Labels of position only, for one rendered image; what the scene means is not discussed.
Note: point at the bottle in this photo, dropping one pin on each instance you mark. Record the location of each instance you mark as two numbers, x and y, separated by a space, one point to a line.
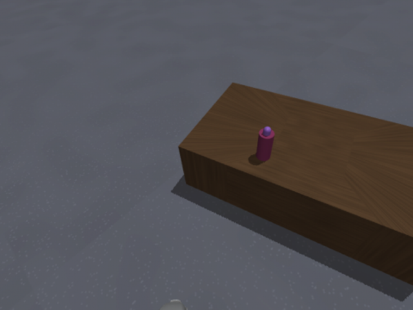
264 145

